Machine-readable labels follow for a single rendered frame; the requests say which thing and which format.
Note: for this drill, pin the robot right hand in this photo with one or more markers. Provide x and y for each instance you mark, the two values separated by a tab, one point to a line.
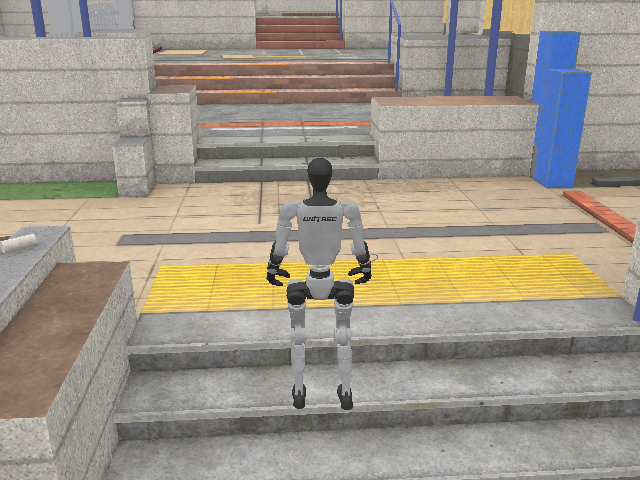
363	279

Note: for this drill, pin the robot left foot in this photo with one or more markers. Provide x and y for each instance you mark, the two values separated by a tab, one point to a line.
299	400

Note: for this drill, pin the robot foot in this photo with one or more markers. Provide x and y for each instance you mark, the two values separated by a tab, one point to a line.
346	401
299	400

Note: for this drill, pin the left robot upper arm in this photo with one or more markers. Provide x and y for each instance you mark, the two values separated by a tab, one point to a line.
288	212

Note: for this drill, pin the right robot upper arm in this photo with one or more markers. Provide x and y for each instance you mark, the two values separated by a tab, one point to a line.
351	211

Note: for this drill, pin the robot left hand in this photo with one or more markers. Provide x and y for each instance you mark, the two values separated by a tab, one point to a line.
273	281

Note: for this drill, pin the robot right foot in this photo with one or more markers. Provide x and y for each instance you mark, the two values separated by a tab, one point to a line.
346	401

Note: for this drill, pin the left robot forearm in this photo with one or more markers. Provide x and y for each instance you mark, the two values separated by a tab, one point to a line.
274	261

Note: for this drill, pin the right robot forearm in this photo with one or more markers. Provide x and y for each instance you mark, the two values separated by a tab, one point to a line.
364	260

